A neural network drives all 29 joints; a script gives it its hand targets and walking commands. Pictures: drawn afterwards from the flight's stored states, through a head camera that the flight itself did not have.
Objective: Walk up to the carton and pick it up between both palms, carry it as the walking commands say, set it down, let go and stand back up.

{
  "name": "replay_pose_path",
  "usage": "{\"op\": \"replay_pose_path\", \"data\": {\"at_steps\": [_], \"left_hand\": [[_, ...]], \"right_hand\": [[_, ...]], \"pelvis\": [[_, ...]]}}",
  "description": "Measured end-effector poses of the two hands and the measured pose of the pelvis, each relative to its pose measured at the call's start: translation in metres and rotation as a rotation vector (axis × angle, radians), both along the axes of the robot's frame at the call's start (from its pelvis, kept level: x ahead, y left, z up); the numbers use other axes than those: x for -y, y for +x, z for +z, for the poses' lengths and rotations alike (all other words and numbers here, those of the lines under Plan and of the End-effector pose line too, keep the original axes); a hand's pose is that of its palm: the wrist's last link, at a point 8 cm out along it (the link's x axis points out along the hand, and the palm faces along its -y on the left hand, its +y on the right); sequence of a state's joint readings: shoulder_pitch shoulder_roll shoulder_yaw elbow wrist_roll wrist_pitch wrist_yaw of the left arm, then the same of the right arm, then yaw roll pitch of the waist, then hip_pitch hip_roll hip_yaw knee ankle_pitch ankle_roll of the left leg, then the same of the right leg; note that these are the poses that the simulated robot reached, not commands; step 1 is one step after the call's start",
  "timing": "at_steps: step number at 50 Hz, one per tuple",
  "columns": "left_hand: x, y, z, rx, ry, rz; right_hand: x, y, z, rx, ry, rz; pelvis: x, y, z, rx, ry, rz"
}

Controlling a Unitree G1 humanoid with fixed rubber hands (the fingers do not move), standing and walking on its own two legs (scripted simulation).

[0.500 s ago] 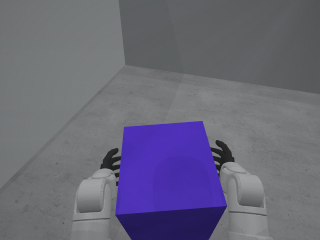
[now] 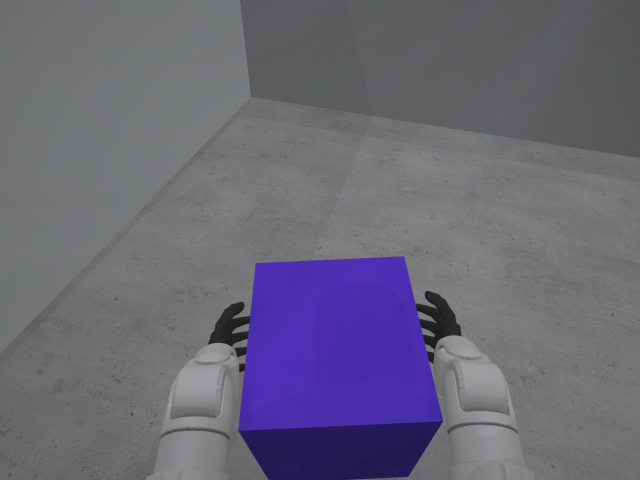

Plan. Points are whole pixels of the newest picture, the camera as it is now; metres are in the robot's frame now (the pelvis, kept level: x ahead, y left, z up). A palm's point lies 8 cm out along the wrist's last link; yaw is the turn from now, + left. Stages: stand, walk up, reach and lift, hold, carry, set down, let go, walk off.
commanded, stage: hold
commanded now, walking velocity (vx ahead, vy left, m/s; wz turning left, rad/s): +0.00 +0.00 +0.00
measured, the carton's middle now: (334, 374) +0.28 -0.01 -0.04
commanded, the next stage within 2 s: set down in 0.48 s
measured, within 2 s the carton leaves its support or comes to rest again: neither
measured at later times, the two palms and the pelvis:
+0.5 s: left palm (233, 348) +0.27 +0.12 +0.06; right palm (470, 338) +0.28 -0.17 +0.06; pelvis -0.04 -0.02 +0.00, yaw +0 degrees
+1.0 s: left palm (245, 340) +0.31 +0.12 +0.00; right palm (453, 325) +0.33 -0.17 +0.02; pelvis +0.01 -0.02 +0.00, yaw -1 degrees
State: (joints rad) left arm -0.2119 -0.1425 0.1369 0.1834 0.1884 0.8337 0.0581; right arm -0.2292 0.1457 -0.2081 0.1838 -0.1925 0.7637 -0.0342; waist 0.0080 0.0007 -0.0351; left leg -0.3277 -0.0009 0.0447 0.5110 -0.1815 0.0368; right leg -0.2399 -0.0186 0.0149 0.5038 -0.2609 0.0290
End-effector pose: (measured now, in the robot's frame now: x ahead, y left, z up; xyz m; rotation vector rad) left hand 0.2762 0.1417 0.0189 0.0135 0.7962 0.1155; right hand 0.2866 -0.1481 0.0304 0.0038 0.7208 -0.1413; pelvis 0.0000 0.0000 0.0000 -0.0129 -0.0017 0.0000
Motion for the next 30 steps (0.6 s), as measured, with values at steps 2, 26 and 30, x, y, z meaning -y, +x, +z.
{"op": "replay_pose_path", "data": {"at_steps": [2,26,30], "left_hand": [[0.002,-0.005,0.003,0.023,0.020,-0.005],[0.021,-0.008,0.036,0.113,0.024,0.011],[0.020,-0.010,0.028,0.072,0.005,0.017]], "right_hand": [[0.002,-0.002,0.002,0.023,0.008,0.010],[0.020,-0.004,0.033,0.113,0.014,0.027],[0.019,-0.003,0.031,0.072,0.009,0.030]], "pelvis": [[0.002,-0.003,0.000,0.004,0.002,0.003],[0.021,-0.036,-0.002,0.103,0.011,0.001],[0.020,-0.030,0.002,0.121,0.010,-0.001]]}}
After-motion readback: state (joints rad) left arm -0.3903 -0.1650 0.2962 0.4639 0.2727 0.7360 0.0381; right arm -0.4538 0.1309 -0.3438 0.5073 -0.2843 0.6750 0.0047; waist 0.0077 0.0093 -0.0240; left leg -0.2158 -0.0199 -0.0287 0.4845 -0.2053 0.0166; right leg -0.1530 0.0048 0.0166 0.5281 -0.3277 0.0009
